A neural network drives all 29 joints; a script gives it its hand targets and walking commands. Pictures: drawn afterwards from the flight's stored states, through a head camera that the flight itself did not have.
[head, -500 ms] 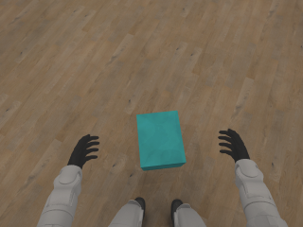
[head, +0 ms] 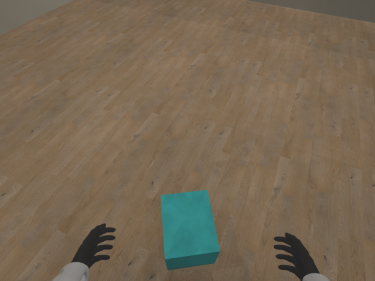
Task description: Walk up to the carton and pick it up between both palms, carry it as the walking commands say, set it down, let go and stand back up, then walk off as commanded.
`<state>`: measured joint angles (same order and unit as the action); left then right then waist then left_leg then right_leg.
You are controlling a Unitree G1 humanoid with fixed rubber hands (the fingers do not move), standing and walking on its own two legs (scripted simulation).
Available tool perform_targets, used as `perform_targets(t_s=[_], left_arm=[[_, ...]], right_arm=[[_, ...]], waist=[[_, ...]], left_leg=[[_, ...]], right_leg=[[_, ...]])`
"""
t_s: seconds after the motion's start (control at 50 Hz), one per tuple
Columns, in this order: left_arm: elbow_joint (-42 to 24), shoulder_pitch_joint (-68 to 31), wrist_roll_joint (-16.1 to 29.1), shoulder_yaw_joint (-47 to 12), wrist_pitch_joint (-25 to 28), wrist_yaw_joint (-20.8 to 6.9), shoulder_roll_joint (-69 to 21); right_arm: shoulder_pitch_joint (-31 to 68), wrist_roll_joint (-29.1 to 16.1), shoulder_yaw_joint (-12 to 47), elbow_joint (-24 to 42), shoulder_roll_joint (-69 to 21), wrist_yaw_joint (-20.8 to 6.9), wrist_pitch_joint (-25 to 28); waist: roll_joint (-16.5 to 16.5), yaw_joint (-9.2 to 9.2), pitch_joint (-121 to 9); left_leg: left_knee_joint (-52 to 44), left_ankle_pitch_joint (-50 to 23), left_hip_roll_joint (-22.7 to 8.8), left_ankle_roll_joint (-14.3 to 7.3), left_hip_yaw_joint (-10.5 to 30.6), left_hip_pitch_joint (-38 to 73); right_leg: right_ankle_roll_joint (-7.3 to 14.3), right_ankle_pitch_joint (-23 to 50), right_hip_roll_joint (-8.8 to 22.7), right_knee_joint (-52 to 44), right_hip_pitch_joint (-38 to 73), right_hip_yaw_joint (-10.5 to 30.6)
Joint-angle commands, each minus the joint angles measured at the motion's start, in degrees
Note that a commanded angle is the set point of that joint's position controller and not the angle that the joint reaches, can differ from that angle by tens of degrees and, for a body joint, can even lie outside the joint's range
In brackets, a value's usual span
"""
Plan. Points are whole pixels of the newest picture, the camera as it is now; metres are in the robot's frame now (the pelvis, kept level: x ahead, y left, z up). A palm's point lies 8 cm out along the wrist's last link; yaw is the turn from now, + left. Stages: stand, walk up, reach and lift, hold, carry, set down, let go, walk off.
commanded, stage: let go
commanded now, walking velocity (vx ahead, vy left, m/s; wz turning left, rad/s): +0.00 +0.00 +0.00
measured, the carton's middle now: (187, 229) +0.43 +0.01 -0.66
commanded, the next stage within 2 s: stand in 0.34 s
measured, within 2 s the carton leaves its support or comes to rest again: neither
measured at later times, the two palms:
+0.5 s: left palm (60, 272) +0.15 +0.28 -0.08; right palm out of the picture +0.14 -0.26 -0.08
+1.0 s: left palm (53, 274) +0.15 +0.30 -0.10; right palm out of the picture +0.14 -0.28 -0.08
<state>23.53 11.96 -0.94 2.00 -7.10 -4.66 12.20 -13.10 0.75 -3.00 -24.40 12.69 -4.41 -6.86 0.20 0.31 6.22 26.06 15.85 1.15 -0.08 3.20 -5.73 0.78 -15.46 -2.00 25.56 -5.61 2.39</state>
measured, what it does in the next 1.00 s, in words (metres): stands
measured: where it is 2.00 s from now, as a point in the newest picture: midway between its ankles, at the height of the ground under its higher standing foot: outside the picture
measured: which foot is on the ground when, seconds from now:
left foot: down 0.00-1.00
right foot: down 0.00-1.00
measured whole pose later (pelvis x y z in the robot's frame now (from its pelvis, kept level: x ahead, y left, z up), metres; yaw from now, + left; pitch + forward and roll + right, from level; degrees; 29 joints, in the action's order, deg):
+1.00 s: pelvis +0.02 +0.01 +0.00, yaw +0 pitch -1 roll +0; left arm 47.6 8.8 -1.7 1.4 -0.2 1.3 20.0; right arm -9.6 1.6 -1.3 -46.8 20.0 1.4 -0.3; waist -0.8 -0.2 0.4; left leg 25.6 16.9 1.8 -1.0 2.5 -7.6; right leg -0.2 -16.4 -1.0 24.8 -7.3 2.5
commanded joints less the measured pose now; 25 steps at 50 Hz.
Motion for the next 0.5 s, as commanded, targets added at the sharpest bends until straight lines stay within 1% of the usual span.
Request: perform_targets(t_s=[0.0, 0.06, 0.16, 0.24, 0.32, 0.34, 0.36, 0.38, 0.4, 0.42, 0.44, 0.48], left_arm=[[-5.5, -1.8, -0.6, 2.1, -0.4, 0.1, 5.8], [-5.8, -1.6, -0.8, 1.9, -1.2, 0.2, 5.8], [-7.5, -2.5, -0.9, 2.2, -4.8, 1.8, 5.8], [-7.1, -2.9, -0.6, 2.1, -6.0, 2.7, 6.1], [-6.6, -2.9, -0.6, 2.4, -6.7, 3.6, 5.8], [0.8, -4.3, -0.8, 3.2, -1.6, 5.5, 12.0], [2.0, -3.4, -1.6, 3.4, 0.8, 6.0, 12.4], [3.0, -3.9, -1.9, 3.1, 2.2, 5.9, 12.1], [3.9, -4.2, -1.9, 2.9, 3.3, 5.7, 11.9], [5.0, -4.2, -1.8, 2.8, 4.2, 5.5, 11.7], [6.1, -4.1, -1.7, 2.7, 4.9, 5.1, 11.7], [8.2, -3.7, -1.6, 2.6, 6.0, 4.8, 12.2]], right_arm=[[2.7, 0.2, -1.7, 6.1, 4.8, 0.1, -0.2], [2.3, 0.1, -1.9, 6.4, 4.7, 0.3, -0.6], [1.6, -1.5, -1.2, 4.8, 5.7, 1.5, 0.5], [0.9, -1.5, -0.7, 4.6, 6.2, 2.3, 0.8], [1.4, -1.4, -0.6, 5.0, 6.4, 2.5, 0.5], [3.1, 2.3, -1.9, -3.2, 11.6, 4.6, 2.6], [2.1, 2.5, -2.3, -3.5, 12.8, 5.1, 3.7], [2.2, 2.6, -2.1, -4.2, 12.5, 5.0, 4.5], [2.3, 2.6, -1.9, -5.1, 12.4, 4.9, 5.2], [2.7, 2.4, -1.8, -6.0, 12.4, 5.0, 5.7], [3.5, 2.2, -1.7, -6.7, 12.6, 4.9, 6.1], [4.4, 1.9, -1.6, -7.8, 12.8, 4.8, 6.6]], waist=[[-0.2, 0.81, -1.4], [-0.4, 0.8, -1.9], [0.2, 0.0, -4.6], [-0.5, -0.74, -4.0], [-0.6, -1.01, -3.8], [-4.7, 0.83, -4.4], [-3.9, 0.0, -3.8], [-2.6, -0.38, -3.5], [-1.3, -0.43, -3.7], [-0.2, -0.33, -4.1], [1.1, -0.04, -5.4], [1.5, 0.21, -7.2]], left_leg=[[-4.3, -7.8, 0.8, 0.2, -2.6, -1.5], [-4.2, -9.4, 1.0, -0.1, -2.5, -0.9], [-2.9, -11.1, 1.0, 0.8, -1.4, -2.2], [-1.9, -9.6, 0.9, 1.1, -1.0, -4.0], [-1.2, -8.5, 0.8, 1.2, -0.5, -5.7], [-1.4, -3.4, -2.3, 1.3, 1.7, -9.8], [-1.7, -0.3, -2.8, 0.7, 2.5, -8.4], [-2.4, 2.8, -3.0, 0.3, 3.1, -9.1], [-3.2, 4.8, -3.3, 0.0, 3.8, -9.7], [-3.6, 5.4, -3.8, -0.4, 4.5, -10.3], [-3.8, 4.0, -4.3, -0.8, 4.9, -10.3], [-3.3, -1.6, -4.8, -0.9, 5.0, -9.5]], right_leg=[[-1.3, 8.4, 0.9, -4.4, 1.7, -0.7], [-1.3, 10.7, 0.5, -3.8, 2.6, -0.7], [-1.2, 14.7, 0.7, -2.3, 2.9, -0.6], [-1.1, 14.2, 0.8, -1.1, 2.7, -0.7], [-0.9, 13.1, 0.6, -0.5, 2.8, -1.0], [-2.0, 0.7, 3.8, -1.9, -5.4, 0.9], [-1.5, -4.8, 4.0, -3.1, -6.8, 2.6], [-1.3, -7.6, 4.1, -3.5, -8.2, 3.6], [-1.0, -7.9, 4.1, -3.2, -8.0, 4.0], [-0.9, -6.4, 4.0, -2.2, -7.4, 3.8], [-0.8, -3.3, 4.0, -1.3, -6.0, 3.4], [-0.9, 2.4, 4.3, -0.7, -4.2, 3.2]])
